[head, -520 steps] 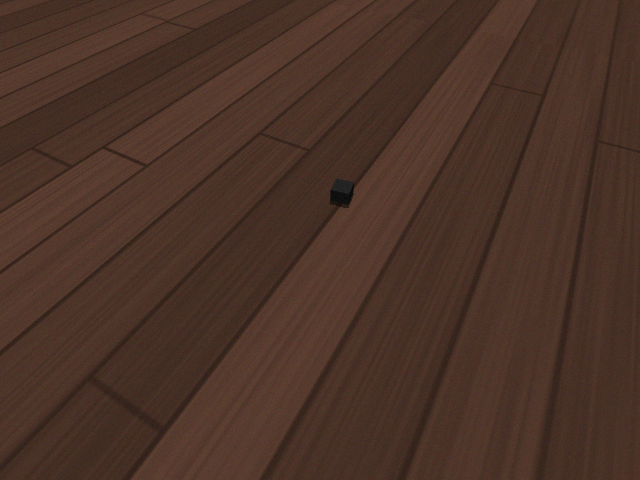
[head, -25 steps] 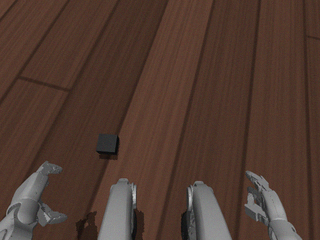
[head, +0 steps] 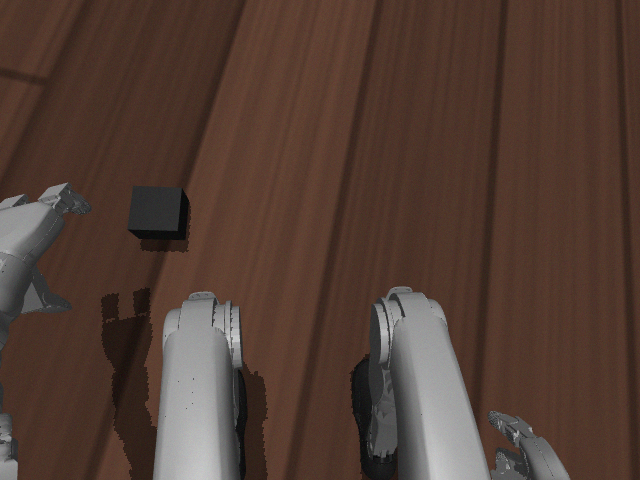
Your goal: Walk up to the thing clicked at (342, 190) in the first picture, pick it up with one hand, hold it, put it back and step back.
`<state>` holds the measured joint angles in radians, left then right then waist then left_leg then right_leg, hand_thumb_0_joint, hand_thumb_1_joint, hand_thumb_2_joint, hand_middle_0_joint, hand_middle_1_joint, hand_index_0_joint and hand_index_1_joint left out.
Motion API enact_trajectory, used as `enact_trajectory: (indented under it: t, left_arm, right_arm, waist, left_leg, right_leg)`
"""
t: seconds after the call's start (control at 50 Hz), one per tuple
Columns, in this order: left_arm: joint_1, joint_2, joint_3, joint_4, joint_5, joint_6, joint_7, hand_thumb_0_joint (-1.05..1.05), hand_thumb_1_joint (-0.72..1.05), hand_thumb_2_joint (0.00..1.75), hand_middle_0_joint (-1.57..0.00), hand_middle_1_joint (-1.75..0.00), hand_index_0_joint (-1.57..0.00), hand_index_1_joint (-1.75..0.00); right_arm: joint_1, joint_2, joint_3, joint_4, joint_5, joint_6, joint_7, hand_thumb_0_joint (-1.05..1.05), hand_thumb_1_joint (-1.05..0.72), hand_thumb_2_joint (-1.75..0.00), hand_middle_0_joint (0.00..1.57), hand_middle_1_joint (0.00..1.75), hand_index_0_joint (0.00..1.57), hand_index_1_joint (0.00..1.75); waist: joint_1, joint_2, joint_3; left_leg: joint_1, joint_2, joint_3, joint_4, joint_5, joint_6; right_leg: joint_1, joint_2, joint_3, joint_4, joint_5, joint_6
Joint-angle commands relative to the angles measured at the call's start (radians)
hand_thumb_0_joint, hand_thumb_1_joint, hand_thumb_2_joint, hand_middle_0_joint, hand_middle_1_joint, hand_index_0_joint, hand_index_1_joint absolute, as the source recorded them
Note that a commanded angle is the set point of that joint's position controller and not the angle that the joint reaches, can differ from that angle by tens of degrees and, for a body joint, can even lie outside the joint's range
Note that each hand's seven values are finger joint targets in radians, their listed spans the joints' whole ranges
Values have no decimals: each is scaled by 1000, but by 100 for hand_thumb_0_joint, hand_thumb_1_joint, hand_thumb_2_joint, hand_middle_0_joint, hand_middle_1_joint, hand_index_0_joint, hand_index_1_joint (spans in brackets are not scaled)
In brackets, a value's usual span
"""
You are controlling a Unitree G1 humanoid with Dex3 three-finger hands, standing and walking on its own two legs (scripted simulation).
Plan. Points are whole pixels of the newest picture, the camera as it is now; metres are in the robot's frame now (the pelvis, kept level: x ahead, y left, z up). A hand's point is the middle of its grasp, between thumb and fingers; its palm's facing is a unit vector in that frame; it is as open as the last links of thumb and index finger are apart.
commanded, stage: rise first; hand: left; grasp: from above
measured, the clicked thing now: (160, 213) +0.51 +0.29 -0.36
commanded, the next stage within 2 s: approach in 1.08 s
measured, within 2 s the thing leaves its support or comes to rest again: neither
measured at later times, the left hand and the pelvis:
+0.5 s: hand (79, 235) +0.42 +0.35 -0.20, palm faces -0.48 -0.07 -0.87, open 14.1 cm; pelvis +0.01 +0.01 -0.05, yaw -2 degrees
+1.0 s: hand (92, 230) +0.44 +0.34 -0.23, palm faces -0.46 -0.03 -0.89, open 13.8 cm; pelvis +0.01 +0.00 -0.07, yaw -3 degrees
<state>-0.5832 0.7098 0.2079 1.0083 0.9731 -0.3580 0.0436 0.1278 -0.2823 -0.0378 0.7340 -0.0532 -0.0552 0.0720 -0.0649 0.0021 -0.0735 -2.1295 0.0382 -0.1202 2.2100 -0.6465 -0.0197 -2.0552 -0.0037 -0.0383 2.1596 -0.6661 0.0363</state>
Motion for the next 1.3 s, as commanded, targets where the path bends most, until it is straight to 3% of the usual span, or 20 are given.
enact_trajectory:
  t: [0.0, 0.04, 0.1, 0.14, 0.18, 0.22, 0.26, 0.4, 0.5, 0.54, 0.86, 0.94, 1.0, 1.06, 1.14, 1.16, 1.2, 1.28]
  left_arm:
    - [-281, 378, 87, -92, 41, -72, 92, 0, -53, 105, -6, -97, -5, -98]
    - [-318, 383, 79, -59, 82, -80, 133, 0, -54, 105, -6, -96, -5, -97]
    - [-354, 351, 43, -12, 138, -72, 183, 0, -54, 105, -6, -95, -5, -96]
    - [-374, 394, 60, 24, 166, -59, 217, 0, -53, 103, -7, -95, -6, -96]
    - [-410, 364, 27, 54, 184, -47, 235, 0, -54, 103, -7, -93, -6, -94]
    - [-415, 385, 30, 88, 213, -34, 247, 0, -54, 102, -8, -93, -6, -94]
    - [-445, 375, 10, 86, 227, -26, 253, 0, -53, 102, -6, -94, -6, -94]
    - [-473, 390, 3, 126, 266, -23, 260, 0, -51, 98, -7, -96, -8, -95]
    - [-457, 406, 13, 152, 288, -45, 271, 0, -51, 98, -9, -94, -9, -94]
    - [-476, 398, 6, 155, 297, -58, 276, 0, -50, 97, -9, -94, -9, -94]
    - [-515, 486, 47, 207, 365, -111, 362, 0, -48, 95, -11, -94, -11, -94]
    - [-537, 468, 35, 237, 363, -101, 381, 0, -49, 96, -9, -98, -10, -97]
    - [-529, 478, 40, 235, 369, -88, 388, 0, -49, 96, -9, -99, -10, -98]
    - [-528, 467, 31, 248, 366, -76, 386, 0, -49, 96, -7, -102, -9, -100]
    - [-542, 485, 40, 248, 359, -68, 383, 0, -50, 96, -7, -101, -9, -100]
    - [-526, 473, 29, 266, 360, -65, 379, 0, -58, 104, -7, -97, -4, -100]
    - [-558, 448, 4, 260, 358, -68, 372, 0, -47, 92, -6, -108, -10, -104]
    - [-629, 388, -54, 258, 356, -67, 378, 0, -46, 91, -6, -109, -10, -105]
  right_arm:
    - [103, -220, -64, -64, -11, -7, -2, 0, -86, -89, 20, 30, 20, 30]
    - [104, -223, -57, -53, -20, 3, 3, 0, -87, -89, 20, 30, 20, 30]
    - [117, -225, -54, -38, -31, 19, 10, 0, -88, -89, 20, 30, 20, 30]
    - [121, -234, -55, -29, -38, 27, 12, 0, -88, -90, 20, 30, 20, 30]
    - [125, -232, -53, -27, -44, 34, 18, 0, -89, -90, 20, 30, 20, 30]
    - [135, -229, -50, -17, -51, 41, 20, 0, -89, -90, 20, 30, 20, 30]
    - [142, -233, -54, -18, -54, 46, 25, 0, -90, -90, 20, 30, 20, 30]
    - [149, -231, -49, -10, -71, 61, 35, 0, -90, -90, 20, 30, 20, 30]
    - [140, -231, -36, -10, -81, 75, 42, 0, -91, -90, 20, 30, 20, 30]
    - [141, -231, -34, -14, -89, 80, 44, 0, -91, -90, 20, 30, 20, 30]
    - [112, -232, -12, 12, -122, 95, 44, 0, -90, -90, 20, 30, 20, 30]
    - [113, -235, -14, 23, -130, 89, 43, 0, -90, -90, 20, 30, 20, 30]
    - [117, -232, -11, 28, -135, 85, 42, 0, -91, -90, 20, 30, 20, 30]
    - [127, -235, -10, 31, -140, 83, 48, 0, -91, -90, 20, 30, 20, 30]
    - [122, -237, -9, 24, -141, 83, 49, 0, -91, -90, 20, 30, 20, 30]
    - [125, -233, -6, 28, -142, 83, 49, 0, -91, -90, 20, 30, 20, 30]
    - [123, -231, -3, 32, -145, 81, 50, 0, -91, -90, 20, 30, 20, 30]
    - [147, -233, 2, 45, -148, 72, 50, 0, -91, -90, 20, 30, 20, 30]
  waist:
    - [13, 185, -607]
    - [-2, 202, -586]
    - [-19, 217, -618]
    - [-19, 220, -625]
    - [-38, 225, -608]
    - [-33, 237, -623]
    - [-47, 239, -645]
    - [-64, 242, -651]
    - [-59, 258, -643]
    - [-78, 239, -636]
    - [-88, 266, -620]
    - [-101, 242, -619]
    - [-86, 260, -638]
    - [-101, 266, -642]
    - [-98, 274, -636]
    - [-102, 257, -614]
    - [-123, 242, -593]
    - [-156, 248, -614]
  left_leg:
    - [441, -25, 57, -260, -48, 45]
    - [421, -28, 52, -250, -69, 43]
    - [454, -31, 56, -215, -3, 38]
    - [455, -34, 59, -200, 16, 38]
    - [436, -38, 59, -185, 20, 40]
    - [445, -39, 62, -169, 59, 40]
    - [450, -39, 59, -154, 80, 40]
    - [456, -36, 52, -115, 120, 42]
    - [449, -36, 48, -99, 168, 40]
    - [426, -37, 53, -80, 160, 44]
    - [355, -39, 60, -21, 120, 46]
    - [338, -40, 60, -9, 109, 49]
    - [366, -40, 64, -3, 140, 48]
    - [370, -40, 59, 1, 167, 48]
    - [352, -40, 59, -2, 144, 47]
    - [337, -41, 60, 2, 141, 49]
    - [308, -42, 63, 13, 129, 53]
    - [340, -35, 53, 28, 159, 51]
  right_leg:
    - [198, 26, -80, -213, 2, -65]
    - [160, 26, -89, -190, -5, -66]
    - [127, 25, -95, -170, 42, -71]
    - [119, 23, -96, -162, 53, -70]
    - [104, 21, -100, -150, 62, -69]
    - [116, 21, -101, -138, 90, -69]
    - [108, 23, -103, -128, 108, -69]
    - [98, 25, -111, -95, 137, -66]
    - [90, 28, -115, -65, 164, -66]
    - [99, 33, -117, -74, 166, -64]
    - [73, 43, -113, -39, 133, -65]
    - [57, 43, -114, -39, 130, -62]
    - [69, 42, -116, -29, 152, -60]
    - [68, 40, -120, -14, 178, -59]
    - [66, 41, -123, -14, 165, -63]
    - [67, 40, -121, -18, 163, -62]
    - [72, 39, -116, -26, 163, -60]
    - [66, 43, -120, -26, 192, -57]
